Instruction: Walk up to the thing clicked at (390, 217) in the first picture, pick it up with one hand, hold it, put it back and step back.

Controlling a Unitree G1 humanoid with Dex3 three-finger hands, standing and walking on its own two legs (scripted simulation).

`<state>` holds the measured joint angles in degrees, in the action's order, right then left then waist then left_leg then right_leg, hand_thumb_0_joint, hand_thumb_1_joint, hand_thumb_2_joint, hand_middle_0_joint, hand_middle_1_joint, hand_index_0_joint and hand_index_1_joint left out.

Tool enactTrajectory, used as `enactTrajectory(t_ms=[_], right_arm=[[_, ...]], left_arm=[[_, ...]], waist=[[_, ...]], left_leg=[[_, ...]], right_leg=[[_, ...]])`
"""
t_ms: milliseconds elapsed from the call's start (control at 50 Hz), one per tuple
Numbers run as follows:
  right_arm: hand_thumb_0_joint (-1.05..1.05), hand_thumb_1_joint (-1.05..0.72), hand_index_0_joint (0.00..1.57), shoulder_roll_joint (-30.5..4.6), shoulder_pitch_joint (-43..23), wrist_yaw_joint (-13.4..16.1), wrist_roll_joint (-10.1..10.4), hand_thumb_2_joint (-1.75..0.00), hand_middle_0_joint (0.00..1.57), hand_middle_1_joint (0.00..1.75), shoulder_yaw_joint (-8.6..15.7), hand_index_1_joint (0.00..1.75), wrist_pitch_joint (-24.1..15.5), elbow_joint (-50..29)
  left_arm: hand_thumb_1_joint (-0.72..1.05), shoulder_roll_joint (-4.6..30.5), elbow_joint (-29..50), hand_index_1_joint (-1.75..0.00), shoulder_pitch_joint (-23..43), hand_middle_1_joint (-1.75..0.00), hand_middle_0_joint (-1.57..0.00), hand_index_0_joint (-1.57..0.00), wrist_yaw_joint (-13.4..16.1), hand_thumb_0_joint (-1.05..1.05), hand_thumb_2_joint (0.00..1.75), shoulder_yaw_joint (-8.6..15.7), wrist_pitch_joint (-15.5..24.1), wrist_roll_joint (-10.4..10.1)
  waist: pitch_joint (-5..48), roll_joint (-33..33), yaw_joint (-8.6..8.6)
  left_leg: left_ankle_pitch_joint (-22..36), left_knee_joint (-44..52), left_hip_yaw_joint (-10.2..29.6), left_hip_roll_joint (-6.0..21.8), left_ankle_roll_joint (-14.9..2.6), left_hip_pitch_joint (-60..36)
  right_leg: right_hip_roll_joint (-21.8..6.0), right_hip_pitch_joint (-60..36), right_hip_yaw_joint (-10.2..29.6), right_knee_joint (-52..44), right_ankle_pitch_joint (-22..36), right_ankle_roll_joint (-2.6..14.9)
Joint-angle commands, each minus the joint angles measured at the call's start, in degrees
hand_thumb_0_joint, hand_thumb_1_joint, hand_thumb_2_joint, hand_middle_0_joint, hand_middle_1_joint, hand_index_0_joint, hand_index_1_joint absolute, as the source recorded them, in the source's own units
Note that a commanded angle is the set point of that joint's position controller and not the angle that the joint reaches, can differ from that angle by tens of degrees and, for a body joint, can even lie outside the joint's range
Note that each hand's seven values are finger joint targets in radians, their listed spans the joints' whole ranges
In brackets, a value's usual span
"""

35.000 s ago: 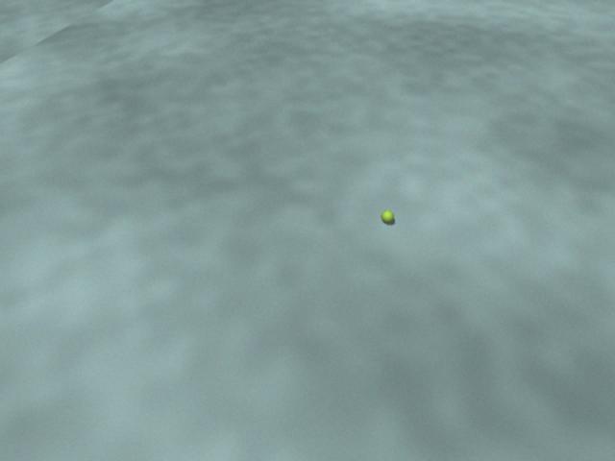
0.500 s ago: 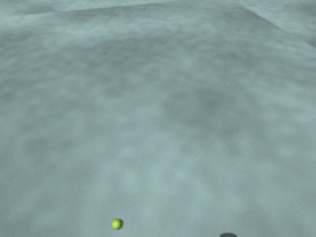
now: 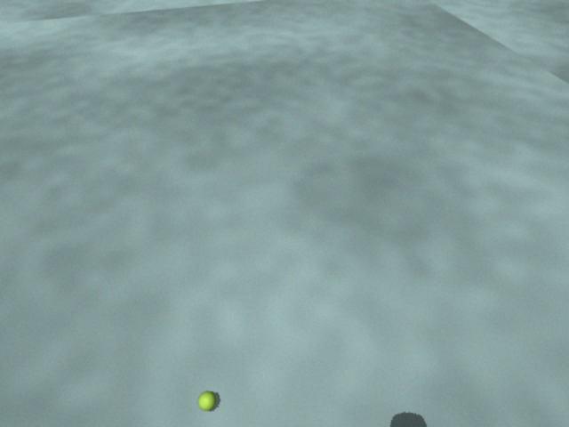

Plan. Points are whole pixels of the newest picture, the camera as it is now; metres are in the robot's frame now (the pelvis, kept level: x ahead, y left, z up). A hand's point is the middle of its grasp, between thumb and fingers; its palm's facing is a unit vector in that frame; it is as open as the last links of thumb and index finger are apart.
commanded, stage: stand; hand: left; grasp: from above
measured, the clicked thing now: (206, 400) +0.36 +0.27 -0.75
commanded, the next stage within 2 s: step back in 0.44 s
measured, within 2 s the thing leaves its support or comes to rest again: neither
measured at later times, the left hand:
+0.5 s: hand out of the picture +0.09 +0.24 -0.16, palm faces -0.01 -0.94 -0.34, open 7.4 cm
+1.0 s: hand out of the picture +0.06 +0.31 -0.18, palm faces -0.11 -0.93 -0.35, open 7.4 cm
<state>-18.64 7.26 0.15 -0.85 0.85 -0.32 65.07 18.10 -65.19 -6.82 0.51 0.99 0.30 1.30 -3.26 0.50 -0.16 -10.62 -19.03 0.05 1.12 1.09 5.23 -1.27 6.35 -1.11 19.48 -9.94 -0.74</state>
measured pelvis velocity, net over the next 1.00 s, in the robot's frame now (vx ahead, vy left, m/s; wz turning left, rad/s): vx -0.08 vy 0.06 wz -0.05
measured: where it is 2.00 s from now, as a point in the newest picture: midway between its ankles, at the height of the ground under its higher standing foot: outside the picture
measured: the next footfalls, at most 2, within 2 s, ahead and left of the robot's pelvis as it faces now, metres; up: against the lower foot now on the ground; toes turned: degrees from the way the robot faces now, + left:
right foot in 1.18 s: -0.10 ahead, -0.08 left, +0.00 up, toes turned -3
left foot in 1.54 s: -0.20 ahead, +0.16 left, +0.00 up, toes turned -4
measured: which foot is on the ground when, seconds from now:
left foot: down 0.00-1.00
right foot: down 0.00-0.74, up 0.76-1.00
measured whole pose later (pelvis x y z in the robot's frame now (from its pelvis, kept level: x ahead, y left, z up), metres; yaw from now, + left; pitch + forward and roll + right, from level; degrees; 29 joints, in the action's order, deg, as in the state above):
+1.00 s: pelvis -0.08 +0.06 -0.01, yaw -3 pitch -2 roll -2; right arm -19.6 7.9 1.0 -0.8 2.8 1.2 49.8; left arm 23.0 -49.9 -5.0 1.3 2.9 -4.2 0.7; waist -12.3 -2.6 -1.5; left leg -16.1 -33.0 -1.8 -0.8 -3.5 15.1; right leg 5.7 23.2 8.6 60.9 -28.1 -0.8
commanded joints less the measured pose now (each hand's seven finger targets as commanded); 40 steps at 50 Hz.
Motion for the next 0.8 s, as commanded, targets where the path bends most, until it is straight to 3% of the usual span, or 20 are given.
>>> enactTrajectory(t_ms=[0,260,340,400,420,480,500,540,560,580,600,640,660,680,700,720,740,760,780], right_arm=[[0.00,-0.90,0.20,-11.1,-2.0,0.8,-0.2,-0.90,0.20,0.30,2.0,0.30,-1.3,-3.3],[0.00,-0.90,0.20,-11.9,-2.2,0.8,-0.1,-0.90,0.20,0.30,1.7,0.30,-1.4,-3.0],[0.00,-0.90,0.20,-11.8,-2.3,0.6,-0.1,-0.90,0.20,0.30,1.7,0.30,-1.2,-2.9],[0.00,-0.90,0.20,-11.7,-2.2,0.6,-0.1,-0.90,0.20,0.30,1.7,0.30,-1.2,-3.1],[0.00,-0.90,0.20,-15.4,-4.1,0.3,0.7,-0.90,0.20,0.30,3.0,0.30,-0.2,-5.3],[0.00,-0.90,0.20,-13.6,-1.7,0.3,1.6,-0.90,0.20,0.30,3.4,0.30,0.9,-7.5],[0.00,-0.90,0.20,-13.6,-1.1,0.3,1.5,-0.90,0.20,0.30,3.7,0.30,1.4,-8.5],[0.00,-0.90,0.20,-13.3,0.2,0.0,1.0,-0.90,0.20,0.30,4.6,0.30,2.5,-10.0],[0.00,-0.90,0.20,-12.7,1.1,-0.2,0.9,-0.90,0.20,0.30,4.6,0.30,3.0,-10.7],[0.00,-0.90,0.20,-12.3,2.1,-0.4,1.3,-0.90,0.20,0.30,4.6,0.30,3.1,-11.7],[0.00,-0.90,0.20,-12.7,2.8,-0.5,1.3,-0.90,0.20,0.30,4.9,0.30,3.1,-12.1],[0.00,-0.90,0.20,-12.9,4.4,-0.4,1.0,-0.90,0.20,0.30,5.0,0.30,2.6,-12.6],[0.00,-0.90,0.20,-12.9,5.8,-0.3,0.3,-0.90,0.20,0.30,5.2,0.30,2.1,-12.4],[0.00,-0.90,0.20,-13.4,5.4,-0.2,-0.4,-0.90,0.20,0.30,5.5,0.30,1.7,-12.8],[0.00,-0.90,0.20,-17.5,4.3,0.1,-1.8,-0.90,0.20,0.30,6.6,0.30,1.0,-14.1],[0.00,-0.90,0.20,-21.7,2.8,0.2,-1.5,-0.90,0.20,0.30,7.2,0.30,0.7,-15.1],[0.00,-0.90,0.20,-23.2,4.0,0.3,-0.8,-0.90,0.20,0.30,7.7,0.30,0.7,-15.8],[0.00,-0.90,0.20,-20.9,2.2,0.7,-0.5,-0.90,0.20,0.30,7.3,0.30,0.6,-16.3],[0.00,-0.90,0.20,-19.1,-1.0,1.3,-0.6,-0.90,0.20,0.30,6.8,0.30,0.5,-17.2]], left_arm=[[0.90,11.4,3.4,-0.30,2.8,-0.30,-0.20,-0.20,0.5,0.00,0.90,2.0,1.4,-0.3],[0.90,12.2,3.3,-0.30,3.1,-0.30,-0.20,-0.20,0.3,0.00,0.90,1.7,1.5,-0.5],[0.90,12.2,3.3,-0.30,2.9,-0.30,-0.20,-0.20,0.3,0.00,0.90,1.6,1.5,-0.6],[0.90,12.5,3.4,-0.30,3.1,-0.30,-0.20,-0.20,0.4,0.00,0.90,1.6,1.6,-0.5],[0.90,18.0,5.3,-0.30,3.4,-0.30,-0.20,-0.20,0.3,0.00,0.90,4.1,0.8,-2.0],[0.90,18.5,8.1,-0.30,2.1,-0.30,-0.20,-0.20,0.8,0.00,0.90,5.0,0.3,-2.0],[0.90,19.2,9.5,-0.30,2.7,-0.30,-0.20,-0.20,0.8,0.00,0.90,5.3,0.0,-1.7],[0.90,19.6,12.5,-0.30,5.7,-0.30,-0.20,-0.20,0.9,0.00,0.90,5.5,-0.4,-0.6],[0.90,19.4,13.8,-0.30,5.7,-0.30,-0.20,-0.20,0.9,0.00,0.90,5.7,-0.6,0.1],[0.90,18.7,14.9,-0.30,7.0,-0.30,-0.20,-0.20,1.0,0.00,0.90,5.6,-0.8,0.4],[0.90,18.2,15.8,-0.30,7.5,-0.30,-0.20,-0.20,1.1,0.00,0.90,5.2,-0.9,0.6],[0.90,17.5,16.9,-0.30,7.8,-0.30,-0.20,-0.20,1.2,0.00,0.90,4.8,-1.5,0.5],[0.90,17.6,17.6,-0.30,8.1,-0.30,-0.20,-0.20,1.1,0.00,0.90,4.7,-2.0,-0.1],[0.90,16.5,18.0,-0.30,7.3,-0.30,-0.20,-0.20,0.9,0.00,0.90,4.5,-2.7,-0.8],[0.90,13.3,18.8,-0.30,5.3,-0.30,-0.20,-0.20,0.9,0.00,0.90,3.9,-3.1,-1.8],[0.90,12.4,19.0,-0.30,4.5,-0.30,-0.20,-0.20,1.4,0.00,0.90,3.6,-3.4,-1.6],[0.90,14.1,18.4,-0.30,5.4,-0.30,-0.20,-0.20,2.1,0.00,0.90,4.1,-3.5,-0.9],[0.90,15.0,17.9,-0.30,6.6,-0.30,-0.20,-0.20,2.2,0.00,0.90,4.6,-3.7,-0.8],[0.90,15.4,17.5,-0.30,4.4,-0.30,-0.20,-0.20,2.2,0.00,0.90,4.3,-3.7,-1.3]], waist=[[3.0,-0.4,0.09],[4.2,-0.7,0.09],[3.2,-1.1,0.25],[3.5,-1.5,-0.02],[-1.7,-2.0,-0.09],[5.3,-5.0,-0.44],[6.6,-7.0,-0.36],[7.6,-11.9,-0.65],[6.8,-11.7,-0.58],[6.1,-12.5,-1.23],[5.9,-12.2,-1.25],[7.5,-10.5,-1.69],[7.1,-8.8,-2.68],[6.2,-4.0,-2.30],[6.8,6.6,-0.95],[5.8,11.7,-0.08],[7.0,12.6,-2.83],[6.2,8.8,-2.78],[6.2,6.7,-0.76]], left_leg=[[4.5,3.8,4.5,5.9,-1.88,1.2],[8.1,3.5,4.4,6.4,-1.78,-0.4],[5.8,3.9,4.2,6.2,-1.64,0.8],[6.4,3.5,4.1,6.1,-1.66,0.8],[14.6,-3.6,4.1,5.0,-2.63,4.9],[12.8,-14.5,0.7,1.4,-2.45,4.5],[8.0,-18.4,-0.2,-0.6,-2.39,5.4],[-17.0,-30.9,1.0,-3.5,-3.04,8.2],[-21.2,-34.7,3.2,-3.1,-3.68,9.2],[-21.3,-34.3,4.4,-2.5,-4.09,10.4],[-19.5,-33.4,3.9,-2.5,-3.92,10.5],[-12.2,-21.0,2.1,-1.9,-3.25,10.5],[-4.6,-11.7,0.3,-2.0,-2.99,8.7],[8.1,-4.2,1.7,-0.3,-2.89,5.5],[24.3,-1.3,15.0,9.5,-4.41,1.2],[41.2,-4.0,20.9,15.9,-8.27,-1.7],[39.9,-3.4,25.0,19.4,-10.97,1.5],[37.1,-3.2,22.9,18.0,-11.13,1.9],[39.3,-6.2,16.8,14.1,-9.40,-1.8]], right_leg=[[-5.7,0.5,5.6,-3.9,2.5,1.69],[-6.0,-0.5,5.3,-3.2,7.6,1.70],[-5.9,-0.4,5.3,-3.8,4.9,1.73],[-6.0,-0.9,5.5,-4.0,6.2,1.75],[-6.1,3.4,7.1,0.6,19.3,2.68],[-10.2,2.1,9.4,1.8,27.0,7.94],[-12.6,2.8,11.7,1.3,26.4,10.49],[-18.4,5.8,15.9,1.2,26.1,15.40],[-18.6,7.7,15.0,2.8,25.5,16.42],[-17.5,7.5,13.4,4.5,25.9,16.11],[-16.1,7.7,12.4,6.0,27.1,15.10],[-13.0,3.8,10.3,11.3,25.5,11.90],[-11.3,4.2,9.1,14.6,23.0,9.58],[-8.0,6.5,7.3,18.8,17.5,7.32],[0.2,13.4,5.7,26.5,2.0,3.96],[7.9,21.0,7.3,33.3,-24.5,2.55],[7.9,19.4,12.9,40.1,-28.5,2.20],[7.7,19.5,14.6,44.7,-25.8,2.45],[7.9,23.3,15.2,47.4,-22.6,2.30]])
